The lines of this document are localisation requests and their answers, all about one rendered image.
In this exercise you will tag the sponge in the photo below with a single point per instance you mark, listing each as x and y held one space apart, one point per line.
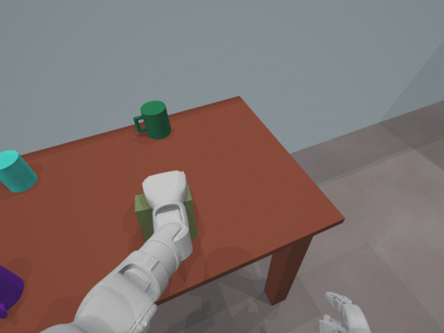
144 215

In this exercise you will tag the left robot hand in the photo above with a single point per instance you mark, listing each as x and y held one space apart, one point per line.
165 186

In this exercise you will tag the robot left forearm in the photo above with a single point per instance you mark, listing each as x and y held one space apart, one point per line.
154 263

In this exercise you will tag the table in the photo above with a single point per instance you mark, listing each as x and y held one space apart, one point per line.
77 223

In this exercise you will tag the right robot hand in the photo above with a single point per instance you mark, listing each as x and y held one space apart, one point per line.
351 315

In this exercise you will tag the left robot upper arm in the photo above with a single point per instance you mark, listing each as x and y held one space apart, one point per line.
119 306

